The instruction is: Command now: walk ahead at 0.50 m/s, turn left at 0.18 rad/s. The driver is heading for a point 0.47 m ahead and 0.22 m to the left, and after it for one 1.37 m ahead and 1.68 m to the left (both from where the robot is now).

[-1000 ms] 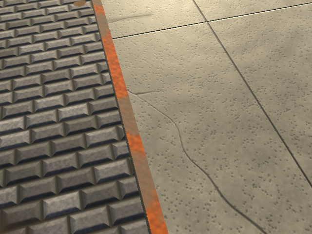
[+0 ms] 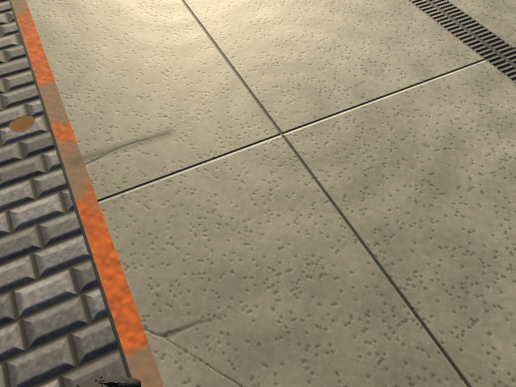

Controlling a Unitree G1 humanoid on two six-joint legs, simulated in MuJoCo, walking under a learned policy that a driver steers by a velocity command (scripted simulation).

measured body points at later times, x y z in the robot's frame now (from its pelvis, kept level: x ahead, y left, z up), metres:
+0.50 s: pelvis +0.26 +0.02 +0.00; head +0.29 +0.03 +0.45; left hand +0.16 +0.26 -0.15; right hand +0.50 -0.15 -0.11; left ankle +0.36 +0.11 -0.72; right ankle +0.10 -0.08 -0.72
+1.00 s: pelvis +0.48 +0.09 +0.00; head +0.52 +0.11 +0.45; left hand +0.52 +0.39 -0.10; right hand +0.64 -0.16 -0.12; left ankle +0.36 +0.11 -0.72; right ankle +0.65 +0.06 -0.72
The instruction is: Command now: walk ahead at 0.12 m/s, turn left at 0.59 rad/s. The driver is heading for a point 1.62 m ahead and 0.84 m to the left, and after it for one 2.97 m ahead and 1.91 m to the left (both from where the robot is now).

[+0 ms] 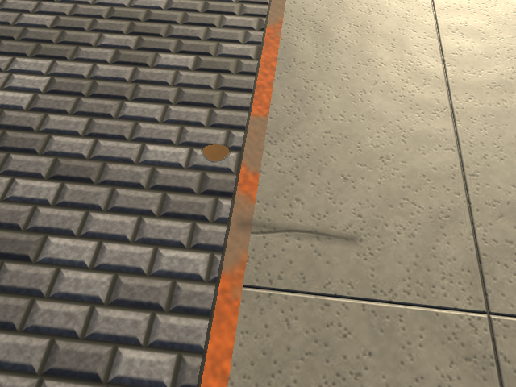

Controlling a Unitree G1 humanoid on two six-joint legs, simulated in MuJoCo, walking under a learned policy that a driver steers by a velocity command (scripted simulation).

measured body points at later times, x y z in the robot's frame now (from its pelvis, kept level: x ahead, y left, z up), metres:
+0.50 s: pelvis +0.02 +0.00 +0.00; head +0.03 +0.03 +0.45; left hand +0.05 +0.30 -0.13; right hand +0.22 -0.22 -0.10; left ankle -0.01 +0.09 -0.73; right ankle +0.12 -0.11 -0.71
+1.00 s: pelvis +0.02 -0.02 +0.01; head +0.06 -0.02 +0.46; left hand -0.01 +0.29 -0.08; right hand +0.27 -0.19 -0.11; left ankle -0.02 +0.08 -0.70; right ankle +0.08 -0.10 -0.73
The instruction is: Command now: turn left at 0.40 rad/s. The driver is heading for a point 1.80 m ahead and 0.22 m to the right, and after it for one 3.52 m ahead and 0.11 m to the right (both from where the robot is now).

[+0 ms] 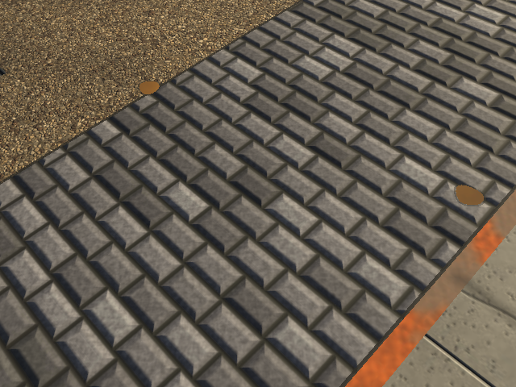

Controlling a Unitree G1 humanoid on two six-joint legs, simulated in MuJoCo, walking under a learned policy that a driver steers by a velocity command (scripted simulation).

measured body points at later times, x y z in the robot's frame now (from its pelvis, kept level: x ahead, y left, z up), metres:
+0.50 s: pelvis +0.07 +0.03 +0.01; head +0.08 +0.05 +0.46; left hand +0.14 +0.31 -0.12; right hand +0.11 -0.24 -0.11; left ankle -0.01 +0.11 -0.74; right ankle +0.11 -0.10 -0.68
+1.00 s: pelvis +0.33 -0.01 +0.01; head +0.35 -0.02 +0.46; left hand +0.35 +0.26 -0.12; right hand +0.42 -0.27 -0.13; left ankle +0.34 +0.14 -0.66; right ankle +0.34 -0.07 -0.74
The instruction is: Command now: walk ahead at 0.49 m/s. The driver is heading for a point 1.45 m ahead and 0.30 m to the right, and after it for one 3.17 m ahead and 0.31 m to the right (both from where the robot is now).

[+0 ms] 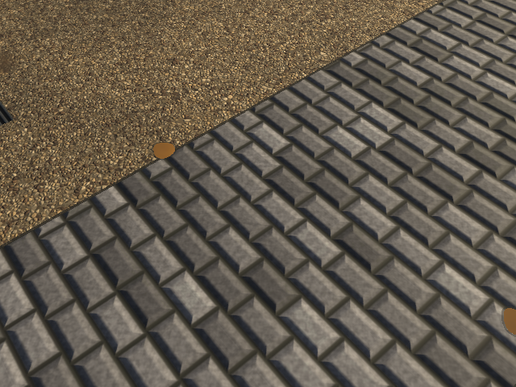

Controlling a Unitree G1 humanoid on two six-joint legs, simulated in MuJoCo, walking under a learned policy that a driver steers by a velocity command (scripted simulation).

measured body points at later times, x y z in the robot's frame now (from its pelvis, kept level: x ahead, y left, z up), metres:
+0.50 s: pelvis +0.29 +0.05 +0.00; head +0.31 +0.06 +0.45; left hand +0.34 +0.31 -0.15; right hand +0.33 -0.22 -0.14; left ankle +0.31 +0.11 -0.75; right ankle +0.24 -0.09 -0.66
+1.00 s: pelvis +0.56 -0.01 -0.01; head +0.58 -0.02 +0.44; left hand +0.65 +0.25 -0.14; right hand +0.56 -0.26 -0.16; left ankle +0.46 +0.12 -0.65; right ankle +0.61 -0.07 -0.75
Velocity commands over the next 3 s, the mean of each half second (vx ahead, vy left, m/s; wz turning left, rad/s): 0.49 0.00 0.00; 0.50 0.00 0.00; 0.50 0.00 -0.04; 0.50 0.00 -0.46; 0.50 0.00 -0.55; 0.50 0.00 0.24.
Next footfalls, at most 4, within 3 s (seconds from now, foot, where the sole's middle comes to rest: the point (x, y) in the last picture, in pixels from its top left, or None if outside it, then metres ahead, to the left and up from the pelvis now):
0.32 left None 0.35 0.11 -0.78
0.86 right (307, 329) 0.65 -0.08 -0.78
1.42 left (246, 238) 0.95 0.10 -0.78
1.98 right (310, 180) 1.19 -0.12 -0.78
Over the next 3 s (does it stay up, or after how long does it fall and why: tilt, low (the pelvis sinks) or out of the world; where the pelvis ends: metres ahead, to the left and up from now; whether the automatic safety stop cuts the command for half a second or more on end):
stays up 1.56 -0.26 -0.01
